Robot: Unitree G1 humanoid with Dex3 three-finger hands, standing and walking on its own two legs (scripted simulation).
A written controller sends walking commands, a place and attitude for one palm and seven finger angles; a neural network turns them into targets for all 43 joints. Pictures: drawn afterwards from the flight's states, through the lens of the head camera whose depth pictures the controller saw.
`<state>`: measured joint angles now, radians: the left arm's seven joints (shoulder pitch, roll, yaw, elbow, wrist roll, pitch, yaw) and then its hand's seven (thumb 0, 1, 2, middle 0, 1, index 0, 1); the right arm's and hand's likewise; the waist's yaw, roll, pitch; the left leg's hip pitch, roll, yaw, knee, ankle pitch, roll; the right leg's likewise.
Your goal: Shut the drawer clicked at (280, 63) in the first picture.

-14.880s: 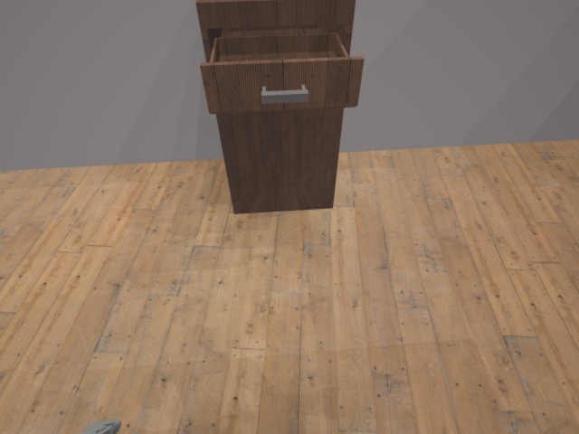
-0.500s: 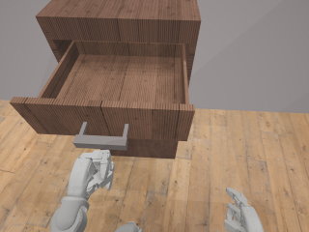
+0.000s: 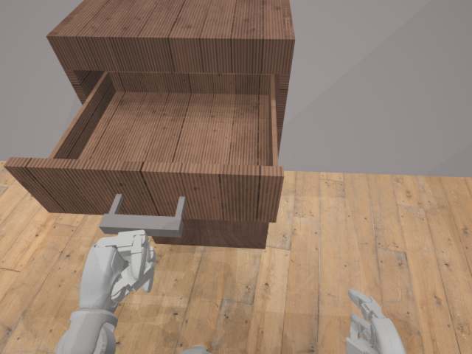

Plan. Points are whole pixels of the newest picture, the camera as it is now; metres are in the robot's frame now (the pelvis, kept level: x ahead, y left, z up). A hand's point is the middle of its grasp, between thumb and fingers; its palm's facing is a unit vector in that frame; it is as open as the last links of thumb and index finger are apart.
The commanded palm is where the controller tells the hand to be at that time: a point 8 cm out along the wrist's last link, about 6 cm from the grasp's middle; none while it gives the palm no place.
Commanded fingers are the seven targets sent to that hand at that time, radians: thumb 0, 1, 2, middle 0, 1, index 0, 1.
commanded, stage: push the drawer shut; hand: left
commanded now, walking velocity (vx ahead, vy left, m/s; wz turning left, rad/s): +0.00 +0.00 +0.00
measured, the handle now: (146, 213) +0.33 +0.16 +0.06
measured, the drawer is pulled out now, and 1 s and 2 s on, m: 0.28 0.19 0.06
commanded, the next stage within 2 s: none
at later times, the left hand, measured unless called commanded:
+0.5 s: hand (167, 237) +0.30 +0.12 +0.05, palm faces -0.07 -1.00 -0.07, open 3.5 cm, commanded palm +0.28 +0.19 +0.07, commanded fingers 0.00 0.90 0.90 -1.40 -1.60 -1.40 -1.60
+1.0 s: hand (173, 211) +0.35 +0.12 +0.05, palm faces -0.06 -1.00 -0.06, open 3.5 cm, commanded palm +0.34 +0.18 +0.07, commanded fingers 0.00 0.90 0.90 -1.40 -1.60 -1.40 -1.60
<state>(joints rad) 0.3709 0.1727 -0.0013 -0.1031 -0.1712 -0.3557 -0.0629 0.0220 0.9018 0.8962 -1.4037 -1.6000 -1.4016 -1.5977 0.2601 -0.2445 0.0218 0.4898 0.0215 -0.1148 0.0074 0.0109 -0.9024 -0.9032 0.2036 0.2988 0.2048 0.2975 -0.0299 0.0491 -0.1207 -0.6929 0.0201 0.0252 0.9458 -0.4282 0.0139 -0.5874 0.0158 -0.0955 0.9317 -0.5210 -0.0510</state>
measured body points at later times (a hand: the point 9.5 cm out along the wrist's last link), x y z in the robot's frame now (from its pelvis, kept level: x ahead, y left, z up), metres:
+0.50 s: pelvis +0.00 -0.01 +0.00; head +0.05 -0.03 +0.45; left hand +0.29 +0.18 +0.06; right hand +0.15 -0.26 -0.10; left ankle +0.02 +0.11 -0.69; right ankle -0.03 -0.09 -0.69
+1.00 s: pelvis -0.01 +0.00 +0.01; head +0.05 -0.01 +0.45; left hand +0.34 +0.18 +0.06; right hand +0.11 -0.25 -0.11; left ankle +0.02 +0.11 -0.69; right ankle -0.03 -0.09 -0.69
